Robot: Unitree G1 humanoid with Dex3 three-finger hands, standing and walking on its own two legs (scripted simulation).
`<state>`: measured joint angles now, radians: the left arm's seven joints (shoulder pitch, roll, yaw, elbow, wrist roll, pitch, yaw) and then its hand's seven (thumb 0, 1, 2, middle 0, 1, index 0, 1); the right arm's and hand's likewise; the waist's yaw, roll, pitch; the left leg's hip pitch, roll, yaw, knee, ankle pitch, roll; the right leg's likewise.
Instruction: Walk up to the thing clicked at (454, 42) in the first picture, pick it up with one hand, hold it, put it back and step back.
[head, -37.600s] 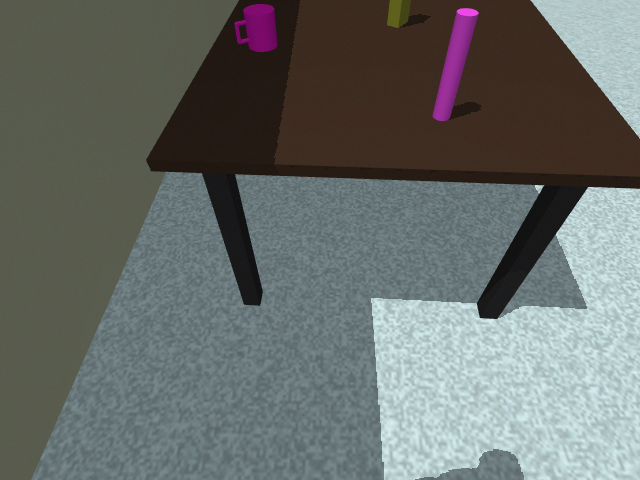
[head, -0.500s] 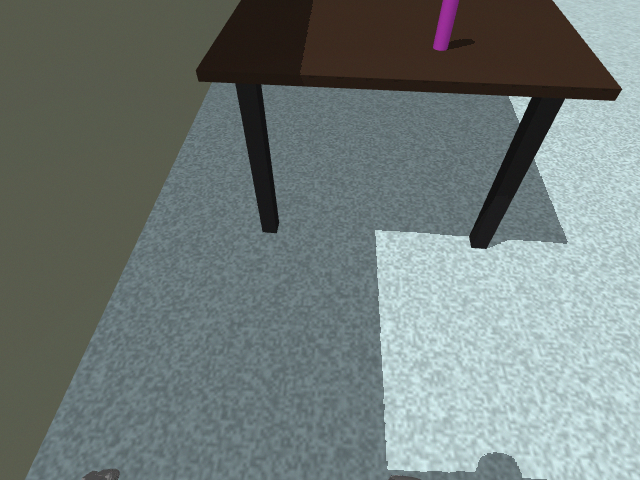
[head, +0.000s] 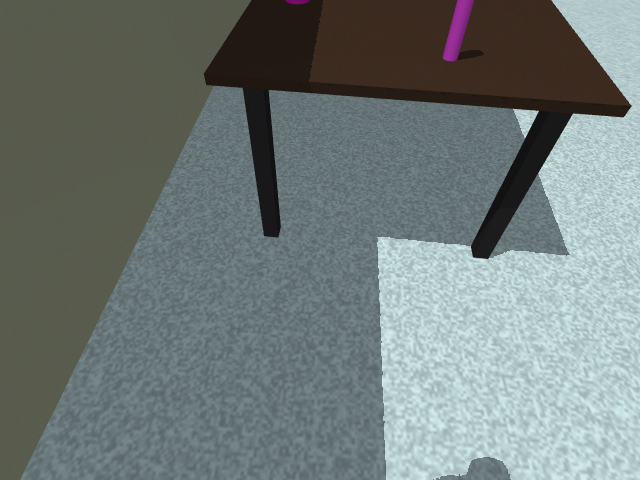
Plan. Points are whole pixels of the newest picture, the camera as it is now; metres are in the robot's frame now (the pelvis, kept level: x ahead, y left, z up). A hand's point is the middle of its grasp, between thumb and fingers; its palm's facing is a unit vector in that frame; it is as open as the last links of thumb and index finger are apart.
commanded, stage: step back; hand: right
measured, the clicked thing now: (461, 14) +1.18 -0.26 +0.09
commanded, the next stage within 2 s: stand in 0.32 s
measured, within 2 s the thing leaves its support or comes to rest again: neither
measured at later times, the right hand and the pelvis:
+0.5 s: hand out of the picture +0.14 -0.25 -0.14, palm faces +0.01 +0.95 -0.32, open 7.4 cm; pelvis +0.03 -0.01 +0.02, yaw -1 degrees
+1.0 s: hand out of the picture +0.07 -0.27 -0.14, palm faces +0.00 +0.95 -0.32, open 7.4 cm; pelvis +0.00 -0.02 +0.02, yaw -1 degrees
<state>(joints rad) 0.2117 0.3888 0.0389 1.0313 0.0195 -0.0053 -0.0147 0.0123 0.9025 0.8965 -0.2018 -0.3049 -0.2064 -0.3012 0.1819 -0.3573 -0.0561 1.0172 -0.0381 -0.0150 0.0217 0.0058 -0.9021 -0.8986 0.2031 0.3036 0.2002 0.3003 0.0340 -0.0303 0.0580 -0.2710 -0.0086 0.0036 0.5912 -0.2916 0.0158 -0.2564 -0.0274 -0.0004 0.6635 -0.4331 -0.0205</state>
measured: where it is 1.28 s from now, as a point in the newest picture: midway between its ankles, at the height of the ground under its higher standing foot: outside the picture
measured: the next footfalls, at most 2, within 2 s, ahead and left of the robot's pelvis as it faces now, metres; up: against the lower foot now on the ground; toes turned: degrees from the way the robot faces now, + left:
none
